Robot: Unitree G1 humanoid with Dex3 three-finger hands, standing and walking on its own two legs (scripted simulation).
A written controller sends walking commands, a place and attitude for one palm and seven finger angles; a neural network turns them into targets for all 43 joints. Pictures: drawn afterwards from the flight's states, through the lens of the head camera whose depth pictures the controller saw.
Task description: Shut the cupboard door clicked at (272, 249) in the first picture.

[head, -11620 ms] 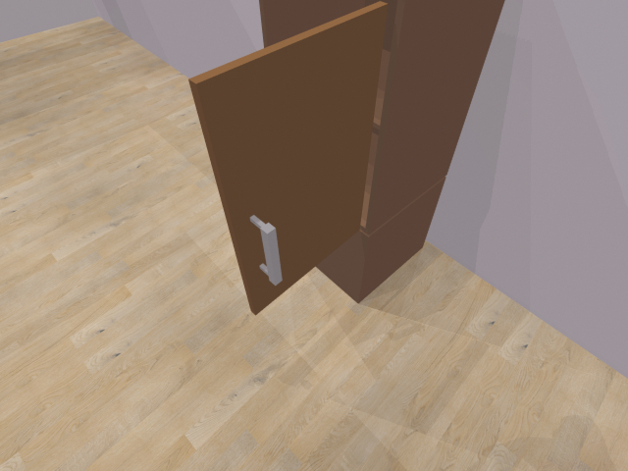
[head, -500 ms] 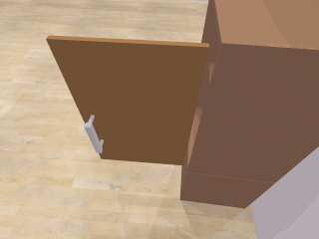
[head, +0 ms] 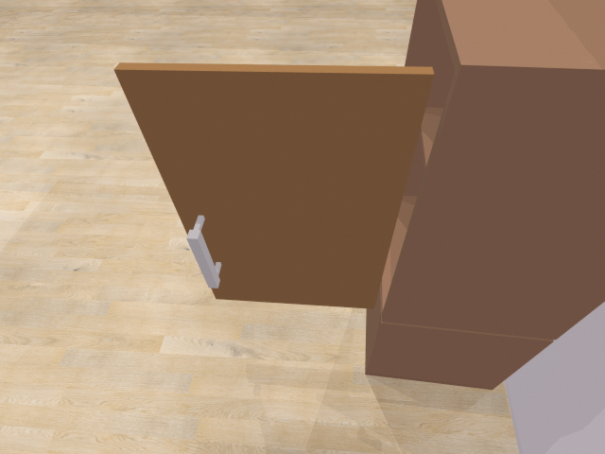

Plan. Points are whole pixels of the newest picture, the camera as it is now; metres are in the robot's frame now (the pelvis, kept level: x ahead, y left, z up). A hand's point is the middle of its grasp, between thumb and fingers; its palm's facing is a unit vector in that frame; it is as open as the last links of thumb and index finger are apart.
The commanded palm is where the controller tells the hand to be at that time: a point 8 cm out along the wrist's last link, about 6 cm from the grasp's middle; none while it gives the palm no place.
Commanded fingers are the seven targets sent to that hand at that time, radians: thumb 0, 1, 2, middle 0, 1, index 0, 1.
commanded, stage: come to a stop and stand still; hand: left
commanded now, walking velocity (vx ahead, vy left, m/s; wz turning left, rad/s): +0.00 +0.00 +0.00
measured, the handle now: (207, 253) +0.47 +0.22 -0.10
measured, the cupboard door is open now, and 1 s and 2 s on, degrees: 92 92 92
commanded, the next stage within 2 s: look again from close up in 1.14 s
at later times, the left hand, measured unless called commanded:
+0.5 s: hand out of the picture +0.01 +0.17 -0.17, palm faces +0.00 -0.98 -0.19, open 7.3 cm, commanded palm none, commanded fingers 0.00 0.90 0.90 -0.20 -0.30 -0.20 -0.30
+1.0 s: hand out of the picture -0.03 +0.15 -0.16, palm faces +0.00 -0.99 -0.17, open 7.4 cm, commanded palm none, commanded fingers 0.00 0.90 0.90 -0.20 -0.30 -0.20 -0.30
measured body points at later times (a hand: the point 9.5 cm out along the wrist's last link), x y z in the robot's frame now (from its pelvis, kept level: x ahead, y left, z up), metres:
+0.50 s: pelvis +0.01 +0.01 +0.01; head +0.03 +0.01 +0.46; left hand +0.01 +0.23 -0.15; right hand -0.01 -0.21 -0.15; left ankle -0.04 +0.08 -0.73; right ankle -0.02 -0.11 -0.73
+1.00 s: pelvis -0.02 +0.00 +0.01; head +0.00 -0.01 +0.46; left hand -0.03 +0.21 -0.15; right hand -0.04 -0.22 -0.15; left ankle -0.04 +0.08 -0.73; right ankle -0.02 -0.11 -0.73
